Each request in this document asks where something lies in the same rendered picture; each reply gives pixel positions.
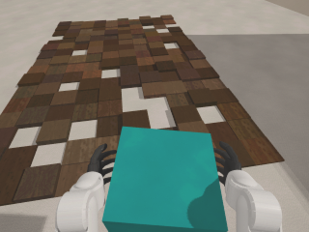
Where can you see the carton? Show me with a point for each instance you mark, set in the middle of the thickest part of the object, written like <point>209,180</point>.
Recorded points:
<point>164,181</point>

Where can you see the left robot forearm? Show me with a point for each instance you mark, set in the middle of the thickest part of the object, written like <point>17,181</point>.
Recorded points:
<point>77,209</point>

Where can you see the left robot hand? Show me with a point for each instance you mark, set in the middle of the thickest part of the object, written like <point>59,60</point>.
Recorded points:
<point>97,163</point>

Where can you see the right robot forearm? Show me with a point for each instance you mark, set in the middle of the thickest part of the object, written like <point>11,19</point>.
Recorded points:
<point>257,210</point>

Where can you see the right robot hand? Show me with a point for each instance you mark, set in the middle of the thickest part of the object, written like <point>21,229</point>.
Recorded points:
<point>230,161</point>

